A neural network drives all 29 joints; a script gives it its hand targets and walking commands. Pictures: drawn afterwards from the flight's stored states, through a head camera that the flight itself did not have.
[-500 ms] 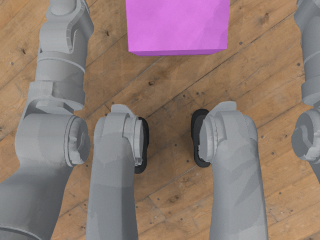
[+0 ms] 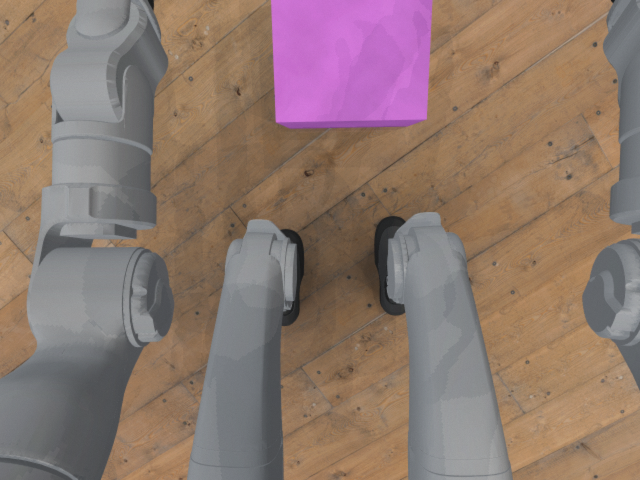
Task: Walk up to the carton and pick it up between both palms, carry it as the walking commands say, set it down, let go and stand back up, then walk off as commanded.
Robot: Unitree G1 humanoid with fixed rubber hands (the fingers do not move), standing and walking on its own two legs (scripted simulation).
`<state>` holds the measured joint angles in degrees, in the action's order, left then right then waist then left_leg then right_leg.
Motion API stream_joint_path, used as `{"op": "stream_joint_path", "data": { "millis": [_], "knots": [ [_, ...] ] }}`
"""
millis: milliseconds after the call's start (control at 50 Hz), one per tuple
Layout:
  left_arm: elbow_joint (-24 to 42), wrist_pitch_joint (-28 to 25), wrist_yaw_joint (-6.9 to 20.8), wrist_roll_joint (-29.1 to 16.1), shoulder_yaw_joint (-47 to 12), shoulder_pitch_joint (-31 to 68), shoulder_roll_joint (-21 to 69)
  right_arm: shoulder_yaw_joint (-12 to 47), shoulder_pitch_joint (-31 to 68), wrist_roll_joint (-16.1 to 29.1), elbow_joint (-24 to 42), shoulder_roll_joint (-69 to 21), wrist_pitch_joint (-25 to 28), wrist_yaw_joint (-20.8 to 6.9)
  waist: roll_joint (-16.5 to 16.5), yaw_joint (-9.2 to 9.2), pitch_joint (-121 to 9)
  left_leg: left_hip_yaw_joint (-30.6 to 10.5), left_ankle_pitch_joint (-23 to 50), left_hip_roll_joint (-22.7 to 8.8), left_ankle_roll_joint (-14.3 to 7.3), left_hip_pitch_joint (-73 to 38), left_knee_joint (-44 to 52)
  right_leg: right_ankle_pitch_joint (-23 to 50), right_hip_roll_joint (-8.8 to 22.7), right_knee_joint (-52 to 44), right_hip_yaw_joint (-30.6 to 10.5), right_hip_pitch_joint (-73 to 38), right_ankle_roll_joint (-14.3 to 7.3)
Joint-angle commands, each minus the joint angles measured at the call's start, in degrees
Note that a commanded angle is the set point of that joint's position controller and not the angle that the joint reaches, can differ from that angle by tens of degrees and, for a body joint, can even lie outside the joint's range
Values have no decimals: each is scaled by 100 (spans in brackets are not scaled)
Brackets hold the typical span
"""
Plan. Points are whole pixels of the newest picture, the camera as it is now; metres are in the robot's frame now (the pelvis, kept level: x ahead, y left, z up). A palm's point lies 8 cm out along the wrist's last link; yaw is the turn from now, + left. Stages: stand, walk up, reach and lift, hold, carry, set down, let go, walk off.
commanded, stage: set down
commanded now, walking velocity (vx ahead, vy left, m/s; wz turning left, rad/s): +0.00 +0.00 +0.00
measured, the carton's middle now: (349, 52) +0.56 -0.02 -0.46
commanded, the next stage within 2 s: let go in 0.44 s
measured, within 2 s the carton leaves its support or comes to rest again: neither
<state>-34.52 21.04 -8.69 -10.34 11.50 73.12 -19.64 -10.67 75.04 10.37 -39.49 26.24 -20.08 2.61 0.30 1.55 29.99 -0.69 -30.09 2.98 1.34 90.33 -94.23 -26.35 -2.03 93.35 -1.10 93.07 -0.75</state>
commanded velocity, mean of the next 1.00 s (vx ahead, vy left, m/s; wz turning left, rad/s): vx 0.00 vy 0.00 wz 0.00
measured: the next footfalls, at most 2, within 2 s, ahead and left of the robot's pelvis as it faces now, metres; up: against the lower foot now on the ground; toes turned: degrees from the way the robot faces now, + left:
none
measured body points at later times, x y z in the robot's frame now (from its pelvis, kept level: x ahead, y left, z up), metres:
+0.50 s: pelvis +0.01 +0.00 +0.11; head +0.34 -0.02 +0.41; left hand +0.55 +0.17 +0.00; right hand +0.55 -0.24 +0.00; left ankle +0.11 +0.12 -0.51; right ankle +0.13 -0.11 -0.51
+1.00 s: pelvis +0.07 -0.01 +0.18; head +0.26 -0.02 +0.58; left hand +0.39 +0.21 +0.08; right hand +0.39 -0.23 +0.08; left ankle +0.11 +0.12 -0.51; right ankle +0.13 -0.11 -0.51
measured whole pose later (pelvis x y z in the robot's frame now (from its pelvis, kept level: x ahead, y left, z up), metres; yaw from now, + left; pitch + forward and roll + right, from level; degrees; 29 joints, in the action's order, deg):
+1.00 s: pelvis +0.07 -0.01 +0.18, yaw -1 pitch +15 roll +1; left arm -24.1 10.6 -0.2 -0.7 7.1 15.0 -11.5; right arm -5.9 17.4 0.6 -25.7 12.5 -10.9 0.0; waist 0.0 0.4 11.6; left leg -2.3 -19.0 1.5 1.0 43.2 -47.6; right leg -16.4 -2.3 47.6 -1.6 45.7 -1.3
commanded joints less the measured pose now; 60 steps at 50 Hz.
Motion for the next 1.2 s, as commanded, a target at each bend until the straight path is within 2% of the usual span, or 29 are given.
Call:
{"op": "stream_joint_path", "data": {
  "millis": [0,80,120,140,200,220,260,300,320,340,360,420,440,520,540,580,620,660,680,720,780,840,900,960,1000,1060,1100,1160,1180],
  "knots": [
    [1103,-225,37,114,312,1493,-1002,-235,1656,-115,1162,1147,217,9,-232,-93,-12126,470,2033,340,116,-2807,1348,2635,-251,-1173,150,-5063,109],
    [1132,-234,77,174,244,1433,-982,-171,1565,-60,988,1080,202,-59,-121,-126,-11834,340,2150,265,54,-3360,1896,2668,-256,-1651,149,-5158,139],
    [1327,-254,143,118,350,1448,-1010,-209,1727,-15,1453,1125,235,-28,-235,-128,-11979,450,2265,300,47,-3363,2073,2911,-220,-1874,72,-5717,122],
    [1476,-253,162,44,217,1524,-972,-272,1702,-115,1380,1193,240,-27,-273,46,-12026,394,2245,296,71,-3331,2172,3033,-231,-1959,53,-5925,106],
    [1321,-277,178,184,299,1485,-945,-279,1559,-154,1163,1149,271,-41,-93,-61,-11978,356,2363,265,78,-3796,2478,3107,-205,-2291,-24,-6094,105],
    [1465,-344,167,223,390,1381,-1121,-189,1579,-93,1479,1041,290,-38,-291,-145,-12131,325,2450,275,43,-3979,2666,3274,-230,-2417,18,-6349,135],
    [994,-358,187,309,282,1259,-889,-214,1448,-126,864,947,335,-90,-76,-169,-11603,291,2512,179,110,-4001,2937,3169,-165,-2624,-23,-6115,136],
    [1079,-405,236,274,218,1446,-920,-316,1549,-191,903,1093,412,-109,-104,13,-11539,257,2482,158,95,-4209,3128,3136,-187,-2789,76,-6133,131],
    [524,-440,277,343,312,1174,-813,-251,1439,-331,561,884,428,-144,-281,-148,-11146,286,2287,172,74,-4013,3206,2951,-175,-2922,43,-6199,142],
    [107,-503,284,393,309,1194,-721,-353,1471,-446,275,878,512,-157,-246,-33,-10474,218,2129,111,68,-3832,3306,2638,-138,-3041,86,-5752,150],
    [372,-597,334,448,307,1332,-639,-323,1507,-405,301,798,595,-196,20,-124,-10580,271,2321,114,100,-4021,3334,2847,-124,-3125,11,-5857,111],
    [33,-781,368,429,223,1328,-426,-137,1604,-424,205,520,771,-201,-319,-35,-10433,258,2219,142,80,-3610,3481,3086,-68,-3245,-37,-6481,101],
    [-199,-819,367,537,371,1199,-459,-123,1497,-569,-30,439,791,-176,-412,-175,-10437,256,2285,169,90,-3553,3474,3144,-58,-3213,-65,-6449,111],
    [-300,-897,300,1009,572,105,-600,-273,253,-888,-292,358,814,-124,-266,-219,-10817,255,2341,190,131,-4178,3641,3050,-99,-3392,11,-6751,169],
    [13,-967,353,1105,485,-356,-616,-219,-298,-941,-26,198,817,-71,-177,-240,-11222,299,2683,212,178,-4516,3711,3411,-100,-3452,-15,-7072,152],
    [621,-914,332,1027,170,-880,-591,-168,-821,-1004,688,360,807,3,13,-15,-11931,272,2798,240,189,-5228,3656,3435,-171,-3527,-20,-7507,122],
    [1267,-843,342,1101,169,-1243,-573,-222,-1367,-1050,1298,423,742,55,-45,-48,-11481,211,2591,208,199,-5698,3954,2970,-192,-3839,29,-7334,121],
    [2081,-851,332,1048,257,-1403,-811,-35,-1244,-912,2295,363,749,109,-147,-277,-11279,237,2978,283,146,-5777,4026,3550,-184,-3855,-12,-7750,160],
    [2335,-838,330,988,195,-1420,-773,-91,-1400,-961,2436,441,729,87,-134,-145,-11322,239,2810,244,110,-5677,3975,3521,-138,-3834,-152,-7995,100],
    [3017,-831,381,771,17,-1618,-672,32,-1511,-777,3019,431,729,79,-177,-178,-11318,275,2901,225,67,-5761,4059,3706,-108,-3855,-214,-8324,84],
    [2833,-843,478,836,-41,-3295,-405,156,-3003,-967,3199,160,775,26,-298,-279,-10815,171,3150,200,53,-6059,4429,3766,-102,-4180,-167,-8620,83],
    [2421,-982,694,806,-223,-4326,60,300,-4218,-807,2607,-338,911,-155,-103,-187,-9362,144,2685,125,26,-6068,4719,3125,-58,-4576,-160,-8205,77],
    [2391,-1318,801,1003,-123,-5059,-52,216,-4939,-996,2685,-593,1199,-198,-431,-186,-8595,71,2771,129,-43,-6073,5001,3561,-48,-4823,-231,-8543,191],
    [1494,-1572,923,1133,-123,-5426,167,290,-5330,-1071,1865,-890,1394,-362,-250,-284,-6203,43,2114,31,-78,-5621,5419,2561,70,-5300,-252,-7596,235],
    [1017,-1671,992,1104,-401,-5714,402,333,-5704,-1133,1307,-982,1522,-413,-75,-86,-4791,27,1304,-101,-39,-5722,5835,1522,114,-5750,-217,-7031,177],
    [661,-1714,1084,1246,-362,-6479,383,315,-6504,-1333,1058,-1062,1587,-477,-122,-61,-4024,96,922,-71,-78,-6196,6178,805,155,-6170,-71,-7280,156],
    [901,-1881,1138,1271,-319,-6588,319,332,-6740,-1366,1471,-1001,1714,-446,-353,-80,-4189,65,1409,-78,-120,-6667,6336,1240,136,-6336,-55,-7706,237],
    [1234,-1955,1148,1197,-482,-7190,360,407,-7497,-1294,1592,-954,1793,-468,-83,-96,-4184,49,2024,-64,-25,-7204,6628,1993,89,-6500,-50,-8273,219],
    [1549,-1993,1133,1163,-530,-7388,391,585,-7709,-1130,1655,-1007,1858,-529,162,-212,-4275,61,2251,-69,-30,-7460,6725,2188,69,-6496,-23,-8377,192]
  ]
}}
